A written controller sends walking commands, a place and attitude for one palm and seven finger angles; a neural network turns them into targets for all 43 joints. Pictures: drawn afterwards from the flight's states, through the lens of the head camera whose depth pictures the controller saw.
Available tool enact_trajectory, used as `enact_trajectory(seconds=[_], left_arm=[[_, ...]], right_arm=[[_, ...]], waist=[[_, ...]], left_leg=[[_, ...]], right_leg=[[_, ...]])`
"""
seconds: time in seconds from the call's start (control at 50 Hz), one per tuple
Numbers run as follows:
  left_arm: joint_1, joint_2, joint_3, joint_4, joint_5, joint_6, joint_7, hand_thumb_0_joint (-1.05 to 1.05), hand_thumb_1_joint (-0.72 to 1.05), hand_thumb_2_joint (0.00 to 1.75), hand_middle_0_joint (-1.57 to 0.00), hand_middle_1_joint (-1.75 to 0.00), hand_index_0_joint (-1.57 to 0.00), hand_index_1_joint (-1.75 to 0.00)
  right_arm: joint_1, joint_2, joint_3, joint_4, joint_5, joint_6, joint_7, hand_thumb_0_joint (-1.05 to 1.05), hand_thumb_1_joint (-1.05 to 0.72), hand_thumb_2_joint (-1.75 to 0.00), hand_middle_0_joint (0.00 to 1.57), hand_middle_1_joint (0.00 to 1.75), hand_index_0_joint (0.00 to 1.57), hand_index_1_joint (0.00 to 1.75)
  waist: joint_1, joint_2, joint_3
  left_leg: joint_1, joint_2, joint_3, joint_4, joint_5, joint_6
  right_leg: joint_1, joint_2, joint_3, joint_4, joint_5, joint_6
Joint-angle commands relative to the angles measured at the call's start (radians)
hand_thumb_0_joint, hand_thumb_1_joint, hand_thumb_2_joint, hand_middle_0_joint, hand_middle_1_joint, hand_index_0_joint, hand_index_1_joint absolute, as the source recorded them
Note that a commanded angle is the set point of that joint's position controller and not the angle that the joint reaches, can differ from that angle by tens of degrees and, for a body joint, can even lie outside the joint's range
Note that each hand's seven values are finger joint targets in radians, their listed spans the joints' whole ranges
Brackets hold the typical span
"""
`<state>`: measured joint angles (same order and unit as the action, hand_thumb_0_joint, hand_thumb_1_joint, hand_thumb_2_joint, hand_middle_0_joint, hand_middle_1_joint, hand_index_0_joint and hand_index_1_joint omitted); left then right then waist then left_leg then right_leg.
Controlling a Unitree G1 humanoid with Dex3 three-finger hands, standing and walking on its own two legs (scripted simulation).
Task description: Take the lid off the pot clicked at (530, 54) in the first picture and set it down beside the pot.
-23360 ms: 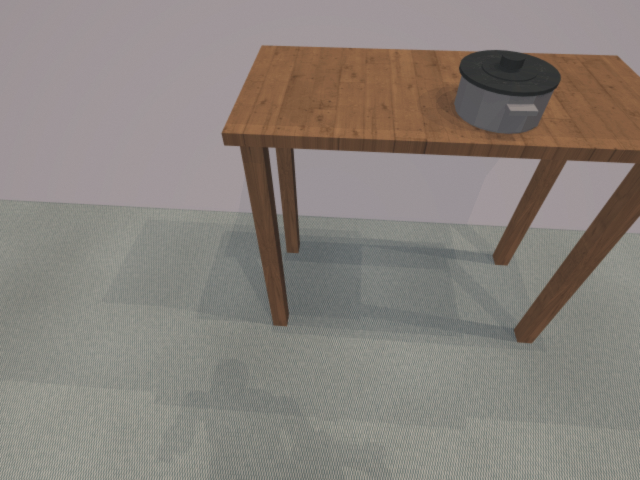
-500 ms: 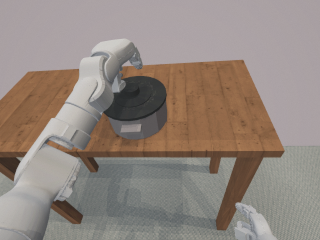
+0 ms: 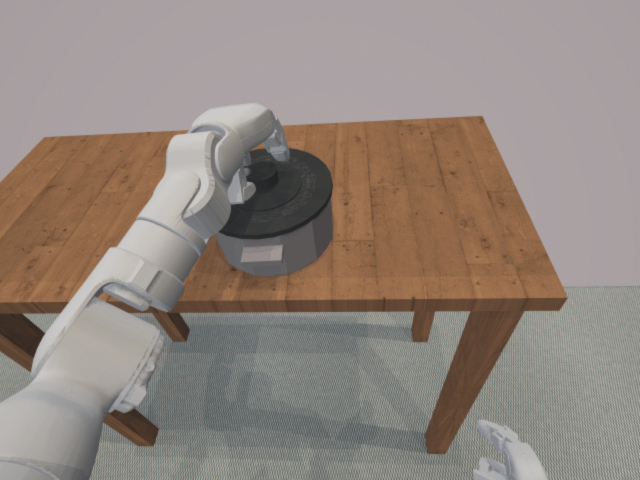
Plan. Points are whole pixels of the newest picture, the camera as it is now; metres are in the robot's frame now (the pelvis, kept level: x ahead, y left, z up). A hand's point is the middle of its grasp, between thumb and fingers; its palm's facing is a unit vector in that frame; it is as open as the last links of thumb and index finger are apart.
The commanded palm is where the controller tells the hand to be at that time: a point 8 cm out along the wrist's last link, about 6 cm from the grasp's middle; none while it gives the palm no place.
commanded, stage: lower the open fingers around the knob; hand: left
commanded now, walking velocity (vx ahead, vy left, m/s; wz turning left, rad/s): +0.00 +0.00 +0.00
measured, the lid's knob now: (262, 175) +0.47 +0.10 +0.15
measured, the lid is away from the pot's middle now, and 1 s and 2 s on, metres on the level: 0.01 0.01 0.00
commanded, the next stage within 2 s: close the fingers and squeeze the knob in 0.46 s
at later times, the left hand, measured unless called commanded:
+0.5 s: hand (252, 181) +0.43 +0.10 +0.18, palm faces -0.24 -0.08 -0.97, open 9.7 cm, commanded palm +0.41 +0.10 +0.24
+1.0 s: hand (256, 180) +0.43 +0.10 +0.18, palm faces -0.26 -0.07 -0.96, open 8.9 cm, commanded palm +0.41 +0.10 +0.24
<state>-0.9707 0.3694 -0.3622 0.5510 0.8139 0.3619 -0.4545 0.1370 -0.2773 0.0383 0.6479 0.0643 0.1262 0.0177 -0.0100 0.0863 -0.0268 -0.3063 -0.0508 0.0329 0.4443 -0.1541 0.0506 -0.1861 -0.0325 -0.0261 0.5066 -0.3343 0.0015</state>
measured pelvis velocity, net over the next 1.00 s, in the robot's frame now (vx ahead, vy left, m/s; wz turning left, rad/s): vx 0.00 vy -0.01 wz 0.00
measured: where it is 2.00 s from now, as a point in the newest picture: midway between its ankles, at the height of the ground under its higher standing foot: outside the picture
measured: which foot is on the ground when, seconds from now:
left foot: down 0.00-1.00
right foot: down 0.00-1.00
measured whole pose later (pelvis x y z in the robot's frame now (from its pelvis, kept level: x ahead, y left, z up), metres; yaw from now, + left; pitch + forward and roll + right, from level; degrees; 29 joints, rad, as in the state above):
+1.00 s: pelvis +0.00 -0.01 +0.00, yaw +0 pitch +1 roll +1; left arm -0.98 0.33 -0.39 0.64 0.83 0.40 -0.41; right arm 0.13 -0.28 0.04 0.66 0.07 0.16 0.01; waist -0.01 0.09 -0.04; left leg -0.31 -0.05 0.03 0.44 -0.16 0.04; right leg -0.19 -0.03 -0.03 0.51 -0.34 -0.01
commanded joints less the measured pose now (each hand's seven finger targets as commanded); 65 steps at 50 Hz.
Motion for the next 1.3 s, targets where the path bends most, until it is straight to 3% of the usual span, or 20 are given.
enact_trajectory(seconds=[0.0, 0.06, 0.12, 0.14, 0.22, 0.26, 0.3, 0.4, 0.46, 0.54, 0.56, 0.64, 0.76, 0.8, 0.82, 0.86, 0.92, 1.04, 1.06, 1.28], left_arm=[[-0.479, 0.175, 0.115, -0.043, 0.033, 0.020, 0.051, 0.00, -0.35, 1.70, -0.89, -0.08, -0.89, -0.08], [-0.441, 0.109, 0.068, -0.081, 0.024, 0.013, 0.050, 0.00, -0.35, 1.70, -0.89, -0.08, -0.89, -0.08], [-0.538, 0.107, 0.055, -0.236, 0.004, -0.001, 0.061, 0.00, -0.35, 1.70, -0.89, -0.08, -0.89, -0.08], [-0.533, 0.130, 0.069, -0.199, 0.027, 0.003, 0.068, 0.00, -0.35, 1.70, -0.89, -0.08, -0.89, -0.08], [-0.514, 0.203, 0.141, -0.085, 0.027, 0.015, 0.089, 0.00, -0.35, 1.70, -0.89, -0.08, -0.89, -0.08], [-0.480, 0.118, 0.080, -0.049, 0.030, 0.021, 0.085, 0.00, -0.35, 1.70, -0.89, -0.08, -0.89, -0.08], [-0.461, 0.102, 0.069, -0.054, 0.024, 0.028, 0.083, 0.00, -0.35, 1.70, -0.89, -0.08, -0.89, -0.08], [-0.504, 0.145, 0.097, -0.072, 0.034, 0.034, 0.090, 0.00, -0.35, 1.70, -0.89, -0.08, -0.89, -0.08], [-0.519, 0.093, 0.051, -0.061, 0.032, 0.035, 0.087, 0.00, -0.35, 1.70, -0.89, -0.08, -0.89, -0.08], [-0.507, 0.117, 0.072, -0.063, 0.034, 0.031, 0.088, 0.00, -0.35, 1.70, -0.89, -0.08, -0.89, -0.08], [-0.503, 0.108, 0.071, -0.066, 0.032, 0.034, 0.086, 0.00, -0.22, 1.31, -0.83, -0.08, -0.83, -0.08], [-0.486, 0.137, 0.088, -0.017, 0.031, 0.037, 0.083, 0.00, -0.18, 1.29, -0.86, -0.08, -0.86, -0.08], [-0.512, 0.095, 0.053, -0.051, 0.031, 0.037, 0.076, 0.00, -0.11, 1.27, -0.74, -0.44, -0.74, -0.44], [-0.491, 0.107, 0.063, 0.000, 0.030, 0.045, 0.077, 0.00, -0.09, 1.25, -0.73, -0.50, -0.73, -0.50], [-0.504, 0.143, 0.092, -0.038, 0.018, 0.034, 0.078, 0.00, -0.07, 1.25, -0.73, -0.53, -0.73, -0.53], [-0.523, 0.126, 0.076, -0.066, 0.030, 0.033, 0.076, 0.00, -0.05, 1.23, -0.72, -0.58, -0.72, -0.58], [-0.480, 0.094, 0.057, -0.081, 0.011, 0.033, 0.069, 0.00, -0.01, 1.21, -0.71, -0.64, -0.71, -0.64], [-0.503, 0.127, 0.077, -0.096, 0.025, 0.037, 0.069, 0.00, 0.07, 1.16, -0.72, -0.74, -0.72, -0.74], [-0.496, 0.071, 0.030, -0.098, 0.021, 0.041, 0.065, 0.00, 0.08, 1.15, -0.72, -0.75, -0.72, -0.75], [-0.487, 0.146, 0.093, -0.072, 0.030, 0.049, 0.071, 0.00, 0.19, 1.11, -0.74, -0.80, -0.77, -0.81]], right_arm=[[-0.135, -0.090, -0.025, -0.137, 0.006, -0.038, -0.002, 0.00, -0.90, -0.90, 0.20, 0.30, 0.20, 0.30], [-0.142, -0.089, -0.031, -0.158, 0.006, -0.031, 0.003, 0.00, -0.90, -0.90, 0.20, 0.30, 0.20, 0.30], [-0.151, -0.088, -0.045, -0.176, 0.004, -0.034, 0.007, 0.00, -0.90, -0.90, 0.20, 0.30, 0.20, 0.30], [-0.148, -0.082, -0.042, -0.169, 0.004, -0.035, 0.007, 0.00, -0.90, -0.90, 0.20, 0.30, 0.20, 0.30], [-0.116, -0.102, -0.038, -0.130, -0.001, -0.022, -0.002, 0.00, -0.90, -0.90, 0.20, 0.30, 0.20, 0.30], [-0.131, -0.084, -0.031, -0.137, 0.003, -0.026, -0.003, 0.00, -0.90, -0.90, 0.20, 0.30, 0.20, 0.30], [-0.140, -0.087, -0.029, -0.139, 0.004, -0.021, -0.001, 0.00, -0.90, -0.90, 0.20, 0.30, 0.20, 0.30], [-0.146, -0.089, -0.026, -0.137, 0.002, -0.015, -0.005, 0.00, -0.90, -0.90, 0.20, 0.30, 0.20, 0.30], [-0.149, -0.083, -0.025, -0.138, 0.002, -0.013, -0.008, 0.00, -0.90, -0.90, 0.20, 0.30, 0.20, 0.30], [-0.151, -0.083, -0.024, -0.144, 0.000, -0.013, -0.009, 0.00, -0.90, -0.90, 0.20, 0.30, 0.20, 0.30], [-0.149, -0.081, -0.026, -0.142, 0.000, -0.015, -0.010, 0.00, -0.90, -0.90, 0.20, 0.30, 0.20, 0.30], [-0.144, -0.089, -0.022, -0.135, 0.001, -0.010, -0.015, 0.00, -0.90, -0.90, 0.20, 0.30, 0.20, 0.30], [-0.149, -0.083, -0.024, -0.137, 0.001, -0.015, -0.017, 0.00, -0.90, -0.90, 0.20, 0.30, 0.20, 0.30], [-0.145, -0.085, -0.020, -0.132, 0.002, -0.012, -0.018, 0.00, -0.90, -0.90, 0.20, 0.30, 0.20, 0.30], [-0.139, -0.095, -0.027, -0.135, -0.001, -0.012, -0.019, 0.00, -0.90, -0.90, 0.20, 0.30, 0.20, 0.30], [-0.155, -0.083, -0.024, -0.142, 0.000, -0.021, -0.018, 0.00, -0.90, -0.90, 0.20, 0.30, 0.20, 0.30], [-0.151, -0.088, -0.031, -0.147, 0.001, -0.016, -0.013, 0.00, -0.90, -0.90, 0.20, 0.30, 0.20, 0.30], [-0.162, -0.085, -0.024, -0.144, 0.001, -0.016, -0.013, 0.00, -0.90, -0.90, 0.20, 0.30, 0.20, 0.30], [-0.170, -0.079, -0.023, -0.148, 0.004, -0.017, -0.009, 0.00, -0.90, -0.90, 0.20, 0.30, 0.20, 0.30], [-0.167, -0.086, -0.017, -0.136, 0.002, -0.010, -0.014, 0.00, -0.90, -0.90, 0.20, 0.30, 0.20, 0.30]], waist=[[0.006, -0.154, -0.283], [0.003, -0.151, -0.311], [-0.014, -0.103, -0.406], [-0.009, -0.110, -0.411], [-0.006, -0.152, -0.352], [-0.004, -0.175, -0.325], [-0.001, -0.172, -0.321], [-0.001, -0.161, -0.346], [-0.014, -0.159, -0.321], [-0.005, -0.138, -0.344], [-0.005, -0.156, -0.347], [-0.008, -0.181, -0.304], [-0.011, -0.155, -0.336], [-0.008, -0.158, -0.296], [-0.011, -0.167, -0.314], [-0.004, -0.151, -0.356], [-0.011, -0.164, -0.349], [-0.003, -0.164, -0.355], [-0.008, -0.150, -0.344], [0.002, -0.192, -0.342]], left_leg=[[0.250, -0.018, -0.043, -0.019, 0.162, 0.015], [0.266, -0.017, -0.044, -0.018, 0.159, 0.016], [0.341, -0.013, -0.057, 0.005, 0.229, 0.021], [0.340, -0.016, -0.058, 0.004, 0.218, 0.020], [0.273, -0.013, -0.056, -0.013, 0.168, 0.017], [0.271, -0.016, -0.051, -0.016, 0.163, 0.017], [0.274, -0.016, -0.048, -0.018, 0.164, 0.016], [0.278, -0.017, -0.045, -0.014, 0.176, 0.016], [0.270, -0.019, -0.041, -0.014, 0.155, 0.017], [0.280, -0.020, -0.045, -0.011, 0.165, 0.017], [0.282, -0.022, -0.046, -0.008, 0.173, 0.019], [0.245, -0.021, -0.036, -0.016, 0.127, 0.019], [0.276, -0.024, -0.038, -0.008, 0.155, 0.021], [0.253, -0.025, -0.039, -0.015, 0.126, 0.018], [0.249, -0.023, -0.044, -0.013, 0.124, 0.020], [0.276, -0.028, -0.043, -0.004, 0.165, 0.023], [0.280, -0.024, -0.045, 0.004, 0.193, 0.024], [0.281, -0.026, -0.038, -0.001, 0.199, 0.024], [0.286, -0.026, -0.041, -0.001, 0.203, 0.022], [0.264, -0.027, -0.034, 0.001, 0.203, 0.023]], right_leg=[[-0.088, 0.063, -0.015, -0.074, 0.320, -0.043], [-0.079, 0.061, -0.018, -0.075, 0.310, -0.044], [-0.067, 0.059, -0.014, -0.068, 0.352, -0.049], [-0.069, 0.065, -0.010, -0.067, 0.343, -0.048], [-0.067, 0.064, -0.016, -0.073, 0.323, -0.050], [-0.080, 0.067, -0.017, -0.073, 0.319, -0.046], [-0.079, 0.065, -0.016, -0.076, 0.324, -0.043], [-0.059, 0.063, -0.009, -0.072, 0.346, -0.044], [-0.077, 0.062, -0.009, -0.079, 0.335, -0.042], [-0.065, 0.062, -0.008, -0.073, 0.339, -0.046], [-0.059, 0.062, -0.007, -0.073, 0.352, -0.044], [-0.062, 0.059, -0.004, -0.084, 0.333, -0.039], [-0.063, 0.059, -0.004, -0.078, 0.353, -0.040], [-0.075, 0.061, -0.005, -0.082, 0.325, -0.040], [-0.058, 0.056, -0.003, -0.086, 0.332, -0.041], [-0.044, 0.059, 0.002, -0.070, 0.371, -0.042], [-0.048, 0.057, -0.001, -0.076, 0.396, -0.042], [-0.035, 0.057, 0.001, -0.069, 0.411, -0.040], [-0.051, 0.059, -0.005, -0.067, 0.402, -0.042], [-0.028, 0.057, 0.001, -0.068, 0.425, -0.036]])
